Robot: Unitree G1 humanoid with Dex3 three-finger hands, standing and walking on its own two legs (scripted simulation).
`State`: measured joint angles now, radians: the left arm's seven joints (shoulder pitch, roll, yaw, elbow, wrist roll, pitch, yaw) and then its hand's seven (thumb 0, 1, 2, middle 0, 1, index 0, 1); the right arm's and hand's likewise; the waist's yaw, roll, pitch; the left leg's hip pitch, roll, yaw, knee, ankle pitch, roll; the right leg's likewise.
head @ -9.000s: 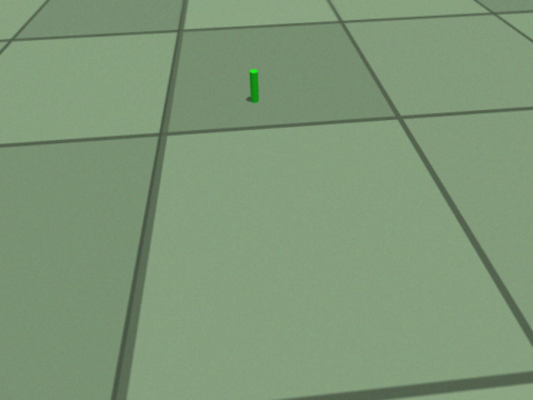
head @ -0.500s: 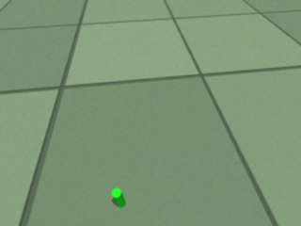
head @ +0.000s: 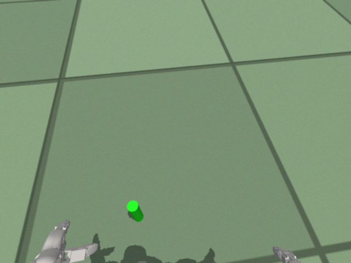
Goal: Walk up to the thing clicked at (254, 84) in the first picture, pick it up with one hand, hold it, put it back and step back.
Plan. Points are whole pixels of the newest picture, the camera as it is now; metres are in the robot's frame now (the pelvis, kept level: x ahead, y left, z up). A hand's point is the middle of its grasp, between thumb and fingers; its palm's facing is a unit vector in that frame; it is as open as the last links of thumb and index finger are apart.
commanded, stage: go down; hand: left
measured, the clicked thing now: (135, 211) +0.39 +0.21 -0.66
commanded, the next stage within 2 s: none
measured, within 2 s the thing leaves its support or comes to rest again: neither
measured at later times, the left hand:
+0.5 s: hand (75, 256) +0.16 +0.27 -0.17, palm faces +0.05 -0.95 -0.32, open 17.3 cm
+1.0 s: hand (71, 260) +0.15 +0.29 -0.19, palm faces +0.09 -0.95 -0.30, open 17.3 cm
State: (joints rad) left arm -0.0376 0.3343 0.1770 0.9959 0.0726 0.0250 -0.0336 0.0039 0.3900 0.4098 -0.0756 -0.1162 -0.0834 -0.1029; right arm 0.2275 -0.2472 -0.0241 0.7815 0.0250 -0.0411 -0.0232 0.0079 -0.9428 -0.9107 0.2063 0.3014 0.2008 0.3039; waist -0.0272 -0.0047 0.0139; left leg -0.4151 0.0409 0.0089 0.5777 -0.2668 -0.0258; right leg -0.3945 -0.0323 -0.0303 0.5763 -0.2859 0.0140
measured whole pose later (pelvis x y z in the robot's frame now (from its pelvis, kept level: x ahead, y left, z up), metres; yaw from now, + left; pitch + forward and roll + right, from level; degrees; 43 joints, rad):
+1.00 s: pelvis +0.00 +0.01 -0.09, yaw +0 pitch +18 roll -3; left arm 0.31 0.36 0.28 0.35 -0.03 0.23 -0.12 -0.01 -0.51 0.06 -0.07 -0.06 -0.07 -0.07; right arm 0.23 -0.23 0.00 0.55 0.00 -0.19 -0.10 0.01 -0.90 -0.90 0.21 0.30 0.20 0.30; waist -0.05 0.02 -0.14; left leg -0.99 0.05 -0.05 1.21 -0.54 -0.02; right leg -0.92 -0.03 -0.06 1.15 -0.54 0.03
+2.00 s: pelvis -0.08 +0.01 -0.31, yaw -4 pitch +33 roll -6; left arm -0.45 0.75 0.72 0.99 -0.18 -0.35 -0.65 -0.01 -0.50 0.05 -0.05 -0.04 -0.04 -0.04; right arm 0.11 -0.34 0.06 0.67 -0.03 -0.18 -0.04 0.01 -0.91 -0.91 0.21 0.30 0.20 0.30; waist -0.06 -0.02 -0.14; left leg -1.94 0.04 -0.11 2.02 -0.67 -0.03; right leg -1.86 -0.02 -0.06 1.97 -0.68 0.02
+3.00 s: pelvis -0.09 +0.01 -0.38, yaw -6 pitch +32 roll -7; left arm -0.61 0.90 0.79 1.13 -0.22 -0.41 -0.74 -0.01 -0.57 0.05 -0.06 -0.06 -0.05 -0.08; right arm 0.11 -0.36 0.12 0.67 -0.04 -0.18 -0.02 0.01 -0.91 -0.91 0.21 0.30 0.20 0.30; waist -0.10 -0.03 -0.09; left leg -2.13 0.03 -0.14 2.24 -0.67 -0.02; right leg -2.04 -0.01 -0.06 2.17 -0.68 0.04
